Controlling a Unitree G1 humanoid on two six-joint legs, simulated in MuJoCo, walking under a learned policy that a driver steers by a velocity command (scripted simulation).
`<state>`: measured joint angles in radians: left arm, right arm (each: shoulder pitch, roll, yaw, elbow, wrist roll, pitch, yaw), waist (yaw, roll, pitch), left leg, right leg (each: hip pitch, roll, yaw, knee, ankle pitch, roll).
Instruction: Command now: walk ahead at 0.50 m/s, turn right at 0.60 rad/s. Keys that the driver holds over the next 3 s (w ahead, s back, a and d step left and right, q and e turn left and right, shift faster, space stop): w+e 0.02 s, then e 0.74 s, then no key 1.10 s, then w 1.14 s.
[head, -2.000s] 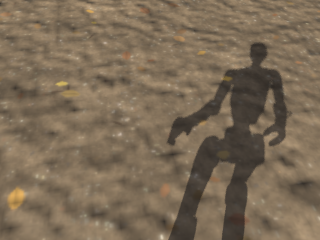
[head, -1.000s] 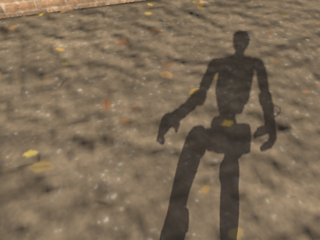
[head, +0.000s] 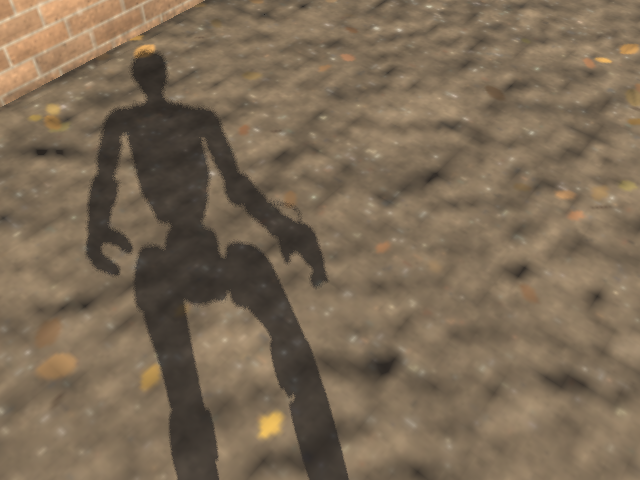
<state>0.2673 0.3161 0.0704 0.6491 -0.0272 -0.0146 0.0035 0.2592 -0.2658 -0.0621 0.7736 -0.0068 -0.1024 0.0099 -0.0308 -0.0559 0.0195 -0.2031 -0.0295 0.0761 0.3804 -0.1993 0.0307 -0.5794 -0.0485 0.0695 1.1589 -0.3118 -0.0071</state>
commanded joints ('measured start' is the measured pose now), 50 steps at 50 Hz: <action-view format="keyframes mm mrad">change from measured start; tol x32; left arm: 1 -36 34 9 -95 4 -7 -4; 50 -125 26 6 -104 17 57 17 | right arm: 1 -19 -142 -34 -35 2 -18 -5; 50 -99 -168 -27 -99 6 111 -33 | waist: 1 7 141 4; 16 80 -159 -511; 50 -11 284 -93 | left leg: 1 110 292 -208 -215 191 165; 13 165 231 95 289 745 35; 15 -387 6 53 928 -523 -90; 16 -435 -12 -171 1066 -513 -86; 38 97 350 -483 -67 175 131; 50 84 253 -245 -11 360 178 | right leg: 1 -170 -65 40 -63 77 14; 12 172 68 -139 -585 216 -69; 15 838 -252 385 -573 1121 -333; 19 529 -183 362 -787 497 -291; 34 308 -60 429 -787 159 -202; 39 -42 187 99 -182 -319 14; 43 -34 152 95 74 -145 81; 50 200 74 -42 -423 -134 97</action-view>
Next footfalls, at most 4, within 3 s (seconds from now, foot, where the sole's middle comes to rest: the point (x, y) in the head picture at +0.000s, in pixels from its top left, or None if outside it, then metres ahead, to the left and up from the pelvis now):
0.28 right None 0.29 -0.15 -0.78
0.74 left None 0.34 0.07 -0.78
1.10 right None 0.18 -0.15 -0.78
2.56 right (484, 451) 0.54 -0.35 -0.78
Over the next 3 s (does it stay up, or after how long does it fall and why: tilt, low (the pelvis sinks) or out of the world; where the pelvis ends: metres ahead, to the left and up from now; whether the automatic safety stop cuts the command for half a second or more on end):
stays up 0.65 -0.30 0.00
